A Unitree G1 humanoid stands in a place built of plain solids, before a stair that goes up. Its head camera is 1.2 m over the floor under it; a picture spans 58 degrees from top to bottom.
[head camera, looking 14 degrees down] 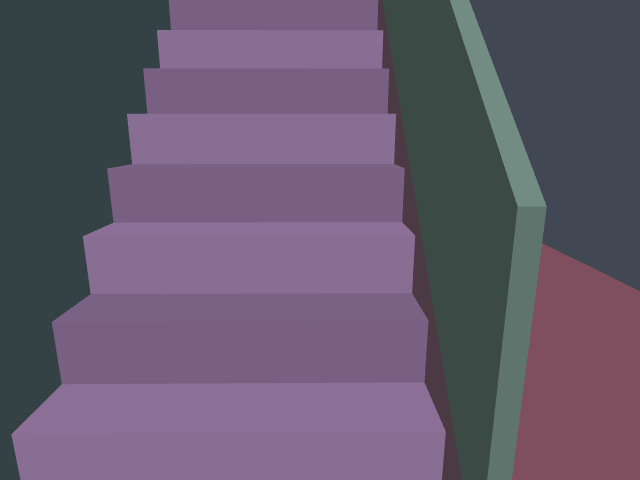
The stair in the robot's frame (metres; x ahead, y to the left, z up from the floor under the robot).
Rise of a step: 0.21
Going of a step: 0.23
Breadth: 1.15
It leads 1 degrees to the left of straight ahead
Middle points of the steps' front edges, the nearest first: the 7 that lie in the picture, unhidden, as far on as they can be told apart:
0.99 0.24 0.43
1.22 0.24 0.64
1.46 0.24 0.85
1.69 0.25 1.06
1.92 0.25 1.28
2.16 0.25 1.49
2.39 0.25 1.70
